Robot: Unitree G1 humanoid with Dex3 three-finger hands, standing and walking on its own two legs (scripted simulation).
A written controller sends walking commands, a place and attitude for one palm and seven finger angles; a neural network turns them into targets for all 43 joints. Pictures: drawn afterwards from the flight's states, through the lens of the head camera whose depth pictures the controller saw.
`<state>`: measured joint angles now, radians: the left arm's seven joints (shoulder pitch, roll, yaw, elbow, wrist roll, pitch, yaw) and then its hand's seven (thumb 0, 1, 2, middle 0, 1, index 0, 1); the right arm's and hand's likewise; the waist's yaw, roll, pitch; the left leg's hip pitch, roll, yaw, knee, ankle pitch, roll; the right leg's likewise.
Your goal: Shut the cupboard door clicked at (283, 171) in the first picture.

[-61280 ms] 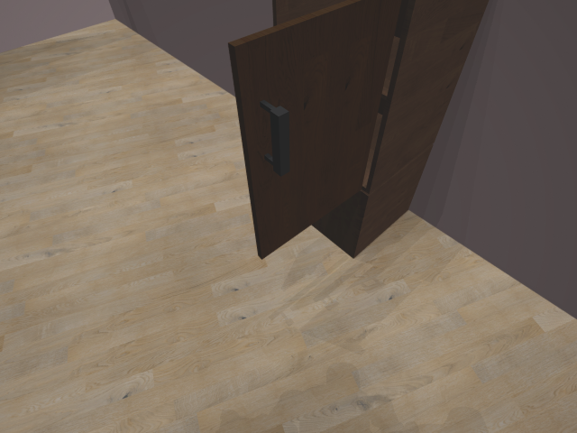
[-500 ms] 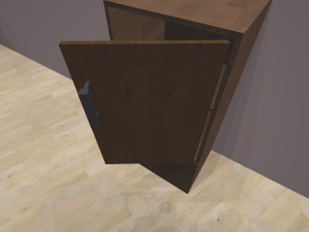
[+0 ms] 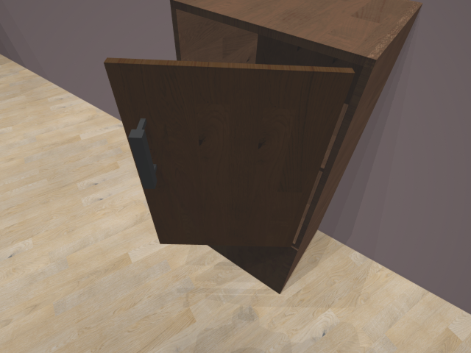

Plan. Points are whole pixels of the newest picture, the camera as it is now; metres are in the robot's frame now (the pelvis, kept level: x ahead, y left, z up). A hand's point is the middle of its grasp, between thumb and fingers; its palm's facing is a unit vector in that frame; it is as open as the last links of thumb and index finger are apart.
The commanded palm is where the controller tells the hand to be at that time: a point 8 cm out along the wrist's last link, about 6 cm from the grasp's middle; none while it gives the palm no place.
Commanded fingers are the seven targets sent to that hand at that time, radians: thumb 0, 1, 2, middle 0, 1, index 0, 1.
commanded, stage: look again from close up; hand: left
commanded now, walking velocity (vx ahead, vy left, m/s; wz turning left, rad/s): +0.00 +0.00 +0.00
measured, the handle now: (146, 154) +0.46 +0.21 +0.07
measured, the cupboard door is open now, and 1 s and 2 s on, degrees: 35 35 35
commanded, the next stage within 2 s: raise the hand and make a fist in 0.46 s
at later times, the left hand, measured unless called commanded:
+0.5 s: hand out of the picture +0.02 +0.18 -0.17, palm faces +0.01 -0.99 -0.17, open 7.4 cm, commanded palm none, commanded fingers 0.00 0.90 0.90 -0.20 -0.30 -0.20 -0.30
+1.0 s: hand (132, 347) +0.15 +0.18 -0.07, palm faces +0.15 -0.99 -0.01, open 6.1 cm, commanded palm +0.15 +0.22 -0.03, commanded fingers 0.00 0.90 0.90 -0.60 -0.74 -0.60 -0.74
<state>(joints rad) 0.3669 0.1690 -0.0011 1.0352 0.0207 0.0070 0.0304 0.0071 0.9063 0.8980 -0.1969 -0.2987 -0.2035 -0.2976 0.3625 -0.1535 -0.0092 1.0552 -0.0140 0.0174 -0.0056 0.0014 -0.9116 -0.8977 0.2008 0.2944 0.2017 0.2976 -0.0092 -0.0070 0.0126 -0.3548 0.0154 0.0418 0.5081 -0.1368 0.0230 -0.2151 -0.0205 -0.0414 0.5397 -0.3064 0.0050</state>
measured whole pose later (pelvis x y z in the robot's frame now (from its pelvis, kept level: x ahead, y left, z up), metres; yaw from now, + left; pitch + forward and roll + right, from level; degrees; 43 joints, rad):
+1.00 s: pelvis +0.01 -0.03 -0.08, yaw +1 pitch +10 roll -1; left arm 0.57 0.20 0.17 0.10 -0.27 -0.49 -0.27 0.01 0.90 0.90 -0.43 -0.55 -0.44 -0.55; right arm 0.15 -0.25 -0.07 0.53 0.02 -0.24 -0.01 0.01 -0.91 -0.90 0.20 0.29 0.20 0.30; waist 0.05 -0.04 -0.10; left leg -0.88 0.05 -0.02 1.09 -0.39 -0.02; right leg -0.71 0.00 -0.09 1.12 -0.59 -0.03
